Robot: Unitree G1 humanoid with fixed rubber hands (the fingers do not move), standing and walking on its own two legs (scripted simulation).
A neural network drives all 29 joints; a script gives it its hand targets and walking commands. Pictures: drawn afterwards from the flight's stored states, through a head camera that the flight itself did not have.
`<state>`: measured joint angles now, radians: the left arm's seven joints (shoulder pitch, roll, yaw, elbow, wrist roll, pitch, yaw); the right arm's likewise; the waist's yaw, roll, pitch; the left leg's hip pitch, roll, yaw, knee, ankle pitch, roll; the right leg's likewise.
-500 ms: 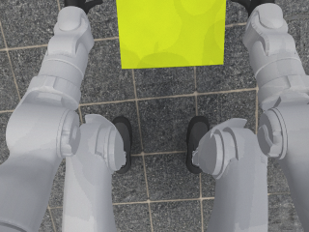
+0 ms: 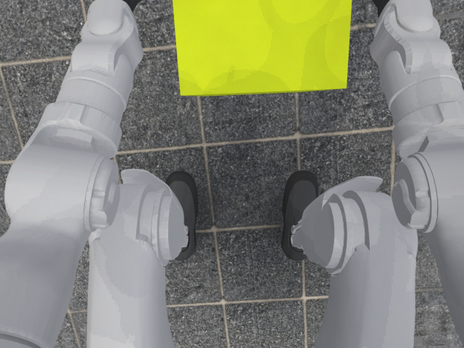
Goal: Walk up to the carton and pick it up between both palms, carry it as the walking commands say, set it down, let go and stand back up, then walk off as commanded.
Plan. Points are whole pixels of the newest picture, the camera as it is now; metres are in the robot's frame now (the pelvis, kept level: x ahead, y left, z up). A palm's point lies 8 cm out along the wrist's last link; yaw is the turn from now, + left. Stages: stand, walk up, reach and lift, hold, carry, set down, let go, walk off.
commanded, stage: reach and lift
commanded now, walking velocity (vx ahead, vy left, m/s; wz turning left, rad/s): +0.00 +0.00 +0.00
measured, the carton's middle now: (254, 16) +0.54 -0.02 -0.25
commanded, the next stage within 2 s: none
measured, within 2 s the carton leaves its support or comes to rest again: leaves its support in 1.06 s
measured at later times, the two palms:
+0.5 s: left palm out of the picture +0.54 +0.13 -0.18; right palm out of the picture +0.54 -0.16 -0.18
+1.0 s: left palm out of the picture +0.55 +0.13 -0.17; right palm out of the picture +0.55 -0.16 -0.18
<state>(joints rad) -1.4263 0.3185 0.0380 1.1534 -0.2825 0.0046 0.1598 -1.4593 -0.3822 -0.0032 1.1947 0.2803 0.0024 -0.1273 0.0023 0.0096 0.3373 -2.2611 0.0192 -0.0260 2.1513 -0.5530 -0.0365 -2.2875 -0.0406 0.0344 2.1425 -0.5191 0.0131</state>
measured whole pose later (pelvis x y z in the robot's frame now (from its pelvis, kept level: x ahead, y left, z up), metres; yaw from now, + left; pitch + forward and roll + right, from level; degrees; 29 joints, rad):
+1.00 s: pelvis +0.00 +0.00 -0.02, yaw -1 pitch +37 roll +1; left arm -1.47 0.22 0.27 1.07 -0.04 0.17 0.11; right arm -1.50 -0.28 -0.17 1.11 0.05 0.16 -0.08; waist 0.01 0.02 0.32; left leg -2.30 -0.03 -0.05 2.22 -0.57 -0.07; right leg -2.34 -0.01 0.05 2.20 -0.51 0.03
